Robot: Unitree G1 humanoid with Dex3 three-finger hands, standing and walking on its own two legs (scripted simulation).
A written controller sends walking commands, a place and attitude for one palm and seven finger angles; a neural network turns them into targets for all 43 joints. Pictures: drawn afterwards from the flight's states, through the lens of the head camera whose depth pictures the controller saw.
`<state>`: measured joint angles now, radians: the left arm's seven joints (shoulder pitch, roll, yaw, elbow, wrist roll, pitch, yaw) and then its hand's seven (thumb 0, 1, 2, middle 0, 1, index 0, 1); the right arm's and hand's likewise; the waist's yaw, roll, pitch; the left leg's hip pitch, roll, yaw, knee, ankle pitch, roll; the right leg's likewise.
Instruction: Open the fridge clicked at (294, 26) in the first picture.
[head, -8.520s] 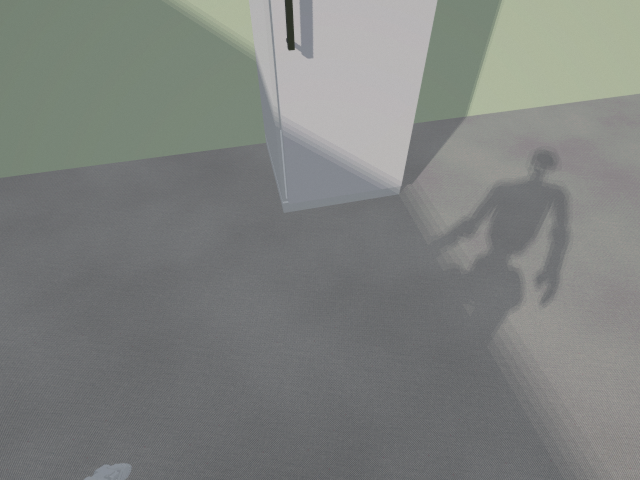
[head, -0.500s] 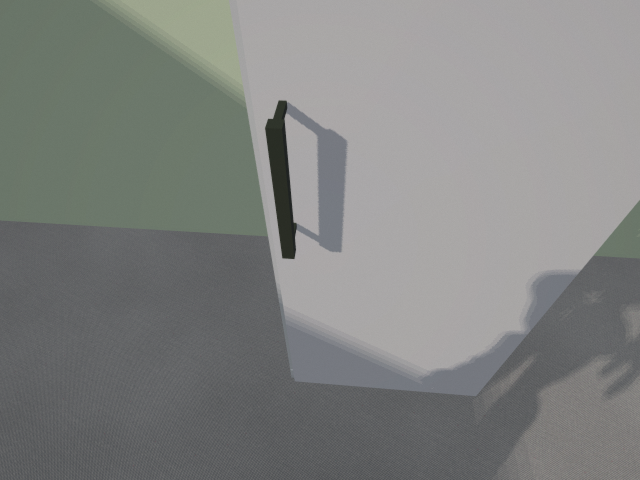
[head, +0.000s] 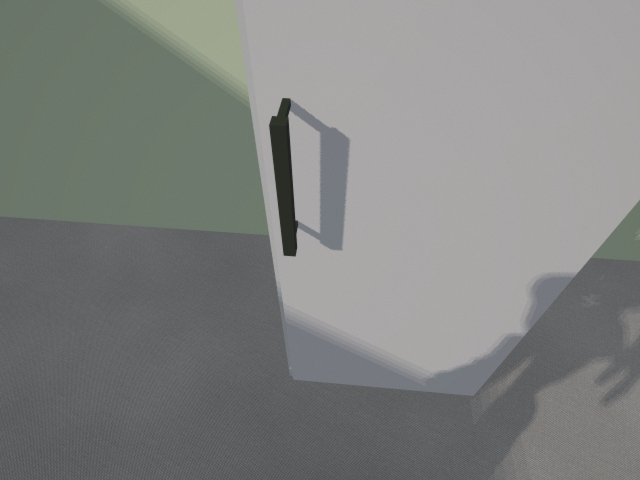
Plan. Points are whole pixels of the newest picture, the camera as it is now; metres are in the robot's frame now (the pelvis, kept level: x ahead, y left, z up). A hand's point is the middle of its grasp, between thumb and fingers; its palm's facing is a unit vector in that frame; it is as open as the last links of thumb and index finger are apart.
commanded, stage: look again from close up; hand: left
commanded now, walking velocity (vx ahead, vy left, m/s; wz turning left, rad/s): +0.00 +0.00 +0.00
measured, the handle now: (288, 186) +0.47 +0.08 +0.12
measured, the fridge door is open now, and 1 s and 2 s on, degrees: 0 0 0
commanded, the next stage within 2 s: raise the hand to about handle height in 0.04 s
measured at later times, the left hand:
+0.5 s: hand (187, 447) +0.16 +0.17 -0.01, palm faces -0.09 -1.00 +0.00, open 8.2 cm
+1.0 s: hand (119, 405) +0.19 +0.24 +0.03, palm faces +0.01 -1.00 -0.09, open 11.2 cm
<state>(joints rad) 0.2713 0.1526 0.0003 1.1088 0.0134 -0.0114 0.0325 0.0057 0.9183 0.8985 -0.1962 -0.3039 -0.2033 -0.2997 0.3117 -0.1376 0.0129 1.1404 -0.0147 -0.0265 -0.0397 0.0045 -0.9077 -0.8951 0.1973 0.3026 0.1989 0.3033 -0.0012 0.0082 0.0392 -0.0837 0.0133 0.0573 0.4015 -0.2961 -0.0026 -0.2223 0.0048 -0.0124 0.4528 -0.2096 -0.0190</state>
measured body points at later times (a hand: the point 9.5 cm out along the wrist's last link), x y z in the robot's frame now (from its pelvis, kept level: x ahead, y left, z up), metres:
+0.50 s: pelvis -0.03 +0.00 -0.05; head -0.02 +0.01 +0.40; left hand +0.16 +0.22 -0.01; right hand +0.20 -0.25 -0.06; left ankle -0.05 +0.12 -0.74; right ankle +0.02 -0.11 -0.74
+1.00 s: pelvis -0.02 +0.02 -0.05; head +0.01 +0.01 +0.40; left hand +0.18 +0.29 +0.04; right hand +0.14 -0.20 -0.13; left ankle -0.05 +0.12 -0.74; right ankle +0.02 -0.11 -0.74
